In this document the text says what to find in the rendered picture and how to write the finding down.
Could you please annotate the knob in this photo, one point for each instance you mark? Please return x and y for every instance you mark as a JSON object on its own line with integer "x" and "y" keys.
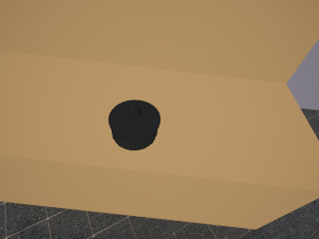
{"x": 134, "y": 111}

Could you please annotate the lid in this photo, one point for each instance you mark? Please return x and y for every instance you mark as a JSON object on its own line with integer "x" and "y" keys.
{"x": 134, "y": 129}

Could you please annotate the table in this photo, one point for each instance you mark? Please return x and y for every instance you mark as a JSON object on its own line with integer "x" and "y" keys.
{"x": 233, "y": 147}

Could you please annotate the pot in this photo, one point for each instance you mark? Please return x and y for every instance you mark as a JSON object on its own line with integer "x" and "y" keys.
{"x": 137, "y": 144}

